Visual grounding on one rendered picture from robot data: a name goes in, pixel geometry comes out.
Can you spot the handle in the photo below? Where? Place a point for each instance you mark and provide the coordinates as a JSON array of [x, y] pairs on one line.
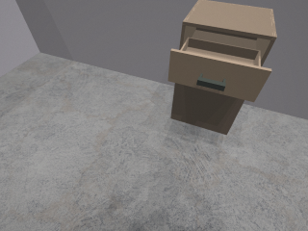
[[211, 84]]

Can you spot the cabinet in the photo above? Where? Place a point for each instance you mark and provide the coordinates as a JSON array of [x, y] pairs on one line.
[[233, 24]]

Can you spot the drawer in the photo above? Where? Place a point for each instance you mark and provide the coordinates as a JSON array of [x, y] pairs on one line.
[[239, 66]]

